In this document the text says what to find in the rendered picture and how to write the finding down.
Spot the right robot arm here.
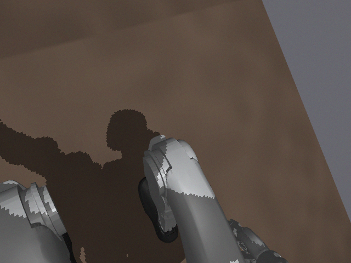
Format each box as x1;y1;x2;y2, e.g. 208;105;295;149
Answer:
256;250;289;263

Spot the left robot foot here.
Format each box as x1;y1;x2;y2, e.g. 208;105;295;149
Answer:
62;232;77;263

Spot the right robot foot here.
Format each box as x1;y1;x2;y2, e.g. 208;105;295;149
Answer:
138;177;178;243

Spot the right robot hand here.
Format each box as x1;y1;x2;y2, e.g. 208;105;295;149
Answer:
228;219;270;263

